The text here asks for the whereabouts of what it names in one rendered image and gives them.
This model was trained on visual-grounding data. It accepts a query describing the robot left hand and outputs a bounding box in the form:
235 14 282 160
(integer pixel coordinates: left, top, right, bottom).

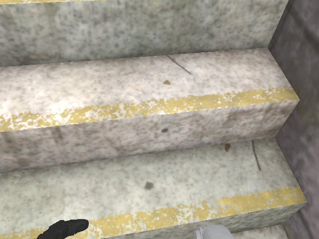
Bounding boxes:
37 219 89 239

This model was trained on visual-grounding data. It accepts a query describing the right robot thigh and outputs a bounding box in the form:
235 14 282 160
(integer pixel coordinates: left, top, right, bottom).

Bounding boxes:
193 224 235 239

